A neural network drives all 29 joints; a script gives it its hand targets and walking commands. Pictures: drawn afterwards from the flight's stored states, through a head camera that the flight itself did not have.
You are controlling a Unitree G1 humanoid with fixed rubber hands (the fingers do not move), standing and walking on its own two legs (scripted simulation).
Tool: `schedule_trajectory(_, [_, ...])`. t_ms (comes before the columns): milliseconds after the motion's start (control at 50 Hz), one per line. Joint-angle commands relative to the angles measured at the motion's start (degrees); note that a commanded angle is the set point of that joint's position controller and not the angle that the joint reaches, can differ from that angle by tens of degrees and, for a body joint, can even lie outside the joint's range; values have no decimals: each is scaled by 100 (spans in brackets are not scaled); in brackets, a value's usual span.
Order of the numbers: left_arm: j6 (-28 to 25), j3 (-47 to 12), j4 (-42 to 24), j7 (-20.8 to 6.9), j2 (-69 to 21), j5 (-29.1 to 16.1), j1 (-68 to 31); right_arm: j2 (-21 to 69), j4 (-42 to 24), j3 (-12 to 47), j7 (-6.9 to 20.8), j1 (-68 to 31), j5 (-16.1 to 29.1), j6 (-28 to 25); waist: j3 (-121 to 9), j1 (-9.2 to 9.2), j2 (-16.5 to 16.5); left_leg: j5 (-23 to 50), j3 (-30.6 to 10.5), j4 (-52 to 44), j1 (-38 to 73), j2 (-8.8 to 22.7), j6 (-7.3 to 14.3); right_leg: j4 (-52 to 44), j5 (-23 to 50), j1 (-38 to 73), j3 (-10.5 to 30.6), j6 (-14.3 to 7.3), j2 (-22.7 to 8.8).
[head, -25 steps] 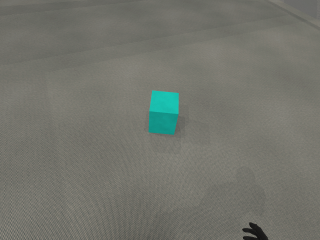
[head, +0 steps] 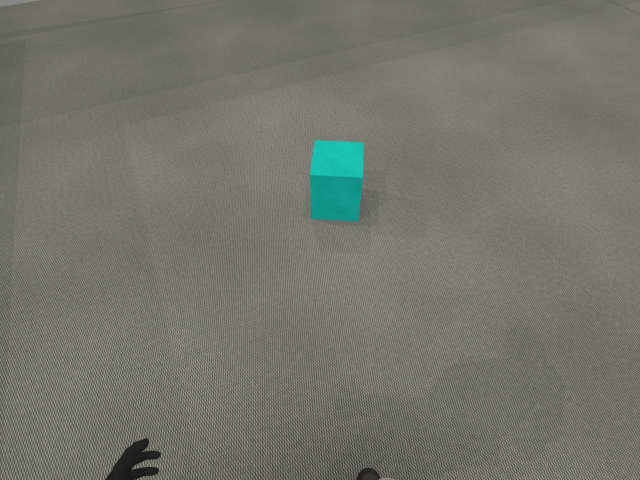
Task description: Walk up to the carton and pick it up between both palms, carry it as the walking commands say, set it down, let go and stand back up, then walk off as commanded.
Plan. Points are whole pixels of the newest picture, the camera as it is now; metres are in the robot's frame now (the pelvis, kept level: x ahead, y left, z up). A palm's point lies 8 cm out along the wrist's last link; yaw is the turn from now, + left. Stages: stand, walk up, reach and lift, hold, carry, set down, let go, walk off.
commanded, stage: walk off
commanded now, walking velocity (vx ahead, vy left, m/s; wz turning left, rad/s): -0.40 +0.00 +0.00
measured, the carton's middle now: (336, 181) +1.28 -0.06 -0.65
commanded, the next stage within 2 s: none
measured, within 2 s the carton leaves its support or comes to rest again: neither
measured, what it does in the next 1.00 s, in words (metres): walks backwards: left foot, then right foot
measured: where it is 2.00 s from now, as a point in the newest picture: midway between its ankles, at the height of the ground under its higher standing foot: outside the picture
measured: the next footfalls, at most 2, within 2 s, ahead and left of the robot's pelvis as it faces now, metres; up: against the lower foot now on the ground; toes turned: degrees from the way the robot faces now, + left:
left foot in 0.06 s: -0.05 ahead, +0.13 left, +0.00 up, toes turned +1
right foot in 0.50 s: -0.24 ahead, -0.12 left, +0.00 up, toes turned -3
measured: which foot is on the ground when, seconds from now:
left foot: up 0.00-0.04, down 0.06-0.50, up 0.52-0.94, down 0.96-1.00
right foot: down 0.00-0.06, up 0.08-0.48, down 0.50-0.96, up 0.98-1.00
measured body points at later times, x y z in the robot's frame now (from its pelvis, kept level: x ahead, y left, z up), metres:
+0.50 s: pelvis -0.22 +0.00 -0.01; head -0.19 -0.01 +0.44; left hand -0.16 +0.28 -0.14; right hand -0.12 -0.28 -0.14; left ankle -0.09 +0.13 -0.74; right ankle -0.29 -0.12 -0.74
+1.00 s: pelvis -0.44 +0.02 -0.01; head -0.41 +0.04 +0.44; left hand -0.35 +0.29 -0.15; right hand -0.39 -0.26 -0.13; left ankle -0.48 +0.13 -0.74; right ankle -0.31 -0.11 -0.71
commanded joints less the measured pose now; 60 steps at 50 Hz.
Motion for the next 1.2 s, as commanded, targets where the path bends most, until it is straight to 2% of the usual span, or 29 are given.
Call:
schedule_trajectory(0, [64,308,102,-10,1124,-44,590,-288,60,-71,-11,1012,36,-82,-868,32,-1098,886,297,-1838,250,89,263,-842,48,973,1402,-545,-1139])
schedule_trajectory(20, [48,297,116,-40,1043,-102,623,-329,97,-73,-24,1114,-33,-121,-759,-37,-707,1419,189,-2560,582,194,337,-636,-634,449,1121,-259,-869])
schedule_trajectory(40, [17,245,78,-103,776,-144,795,-678,-22,-124,-23,1030,-141,-162,-668,24,592,917,-896,-3041,880,1140,436,513,-1801,-568,545,59,-287])
schedule_trajectory(60, [4,195,-213,-58,428,-74,214,-1492,-443,-237,30,376,-214,-151,-268,-282,2323,2045,-2058,-3205,-786,2978,1303,2400,-3443,-1107,-211,349,759])
schedule_trajectory(80, [119,235,-268,-56,605,-7,-418,-1293,-397,-181,31,392,-369,-124,4,-539,1507,1963,-1844,-3298,-2150,2931,1649,4134,-3570,-658,942,257,732])
schedule_trajectory(120, [156,297,78,-209,633,-87,524,-896,-804,10,-43,-1264,-393,-99,95,489,846,1840,-587,-2897,-2345,1768,884,5576,-2509,-499,1096,112,989])
schedule_trajectory(140, [136,352,224,-221,734,-54,874,-845,-875,14,-62,-1417,-333,-116,-45,565,1009,2290,-441,-2715,-1871,1598,776,5937,-2251,-627,944,133,1003])
schedule_trajectory(200, [87,378,247,-190,734,40,882,-666,-785,15,-66,-791,-168,-152,-242,98,982,3047,-455,-2384,-578,1589,1058,6335,-2129,-1191,664,407,1010])
schedule_trajectory(280, [134,335,61,-140,618,-52,642,-731,-512,3,-167,-99,-149,-213,-397,-283,1243,3238,-963,-2276,795,1731,1207,4491,-2462,-1324,616,610,857])
schedule_trajectory(360, [183,261,104,-66,474,-214,1019,-904,-370,-33,-130,-142,-241,-203,-625,-232,1576,3223,-1258,-2476,789,1874,1176,2245,-3139,-147,230,450,477])
schedule_trajectory(420, [141,258,262,-73,477,-263,1433,-1058,-167,-98,-70,-80,-238,-145,-823,-151,1532,3701,-1345,-2543,511,1861,1058,834,-2496,714,50,199,425])
schedule_trajectory(460, [65,252,445,-66,469,-194,1834,-1051,-150,-121,-29,-191,-136,-154,-813,100,959,2844,-976,-2345,-232,1522,638,-627,-1275,1458,-50,52,363])
schedule_trajectory(480, [13,295,367,-69,782,-98,1756,-791,-171,-68,31,-33,-116,-183,-699,50,-176,1532,-452,-1457,-1238,979,309,-1128,-1465,1851,876,2,-406])
schedule_trajectory(500, [14,429,-47,-119,1589,-76,1096,-344,-461,-3,-30,-406,-153,-196,-425,273,-2013,-664,425,391,-2044,-91,-53,-1231,-429,637,2298,-829,-2325])
schedule_trajectory(520, [35,389,-7,-142,1494,89,1194,-496,-551,-61,-40,-1172,-232,-80,-78,692,-1395,-1025,-734,2099,-1611,-149,47,-1215,55,-872,2049,-1323,-2490])
schedule_trajectory(560, [64,209,-363,-67,1029,129,-363,-510,-246,-131,104,-342,-127,-26,121,-346,-693,-15,-980,3560,-1449,-410,232,-839,-75,-1194,752,-640,-1326])
schedule_trajectory(580, [57,202,-475,-49,974,99,-575,-607,-119,-181,120,30,-173,-51,-52,-445,-858,282,-827,3878,-1569,-427,208,-692,165,-694,618,-492,-1116])
schedule_trajectory(640, [32,180,-441,-21,784,-63,-12,-661,-63,-216,98,72,-263,-116,-334,5,-841,471,-552,4362,-2091,-467,-98,-386,843,562,660,-803,-1097])
schedule_trajectory(720, [-29,175,-214,80,853,-84,624,-544,-221,-162,57,-156,-175,-51,-436,374,-1008,247,-504,2674,-2232,-348,-294,-368,625,1807,1168,-912,-1196])
schedule_trajectory(800, [-38,200,-94,39,988,-5,545,-368,-192,-78,-9,211,-29,6,-647,286,-1295,-392,-120,667,-1203,-13,-155,-604,391,1748,1461,-904,-1312])
schedule_trajectory(880, [60,292,107,-26,1143,4,561,-350,-8,-64,4,719,54,-57,-901,156,-1262,390,180,-1189,-110,116,146,-746,642,1325,1492,-723,-1278])
schedule_trajectory(920, [49,285,126,-70,1051,-104,541,-387,107,-69,-12,1015,-37,-130,-777,-40,-606,1492,125,-2624,604,264,311,-438,-498,410,1039,-242,-855])
schedule_trajectory(940, [18,222,63,-138,739,-136,722,-801,-53,-133,-8,865,-148,-161,-695,42,865,867,-1179,-3112,884,1435,447,846,-1865,-675,398,82,-208])
schedule_trajectory(960, [42,195,-200,-54,489,-43,-15,-1595,-447,-236,44,245,-230,-158,-204,-393,2282,1990,-2073,-3287,-1129,3068,1332,2691,-3558,-1065,23,319,749])
schedule_trajectory(980, [151,242,-220,-72,646,-16,-415,-1313,-395,-169,39,176,-367,-137,40,-442,1391,2155,-1753,-3250,-2178,2864,1583,4265,-3546,-523,1049,202,735])
schedule_trajectory(1000, [184,268,-68,-159,619,-85,-4,-1045,-564,-49,-4,-708,-371,-126,187,162,904,2164,-953,-3000,-2350,2212,1214,5133,-2980,-484,1205,94,937])
schedule_trajectory(1040, [142,347,267,-219,764,-47,846,-839,-847,12,-53,-1431,-303,-125,-86,538,1003,2803,-412,-2591,-1611,1625,813,5937,-2302,-671,937,127,981])
schedule_trajectory(1100, [89,375,253,-195,771,28,775,-685,-752,11,-62,-775,-156,-153,-315,53,961,3450,-453,-2296,-331,1634,1098,6213,-2205,-1205,695,426,991])
schedule_trajectory(1180, [145,331,86,-154,638,-68,587,-753,-508,3,-159,-187,-149,-206,-448,-287,1235,3233,-956,-2278,868,1745,1192,4344,-2505,-1235,618,613,846])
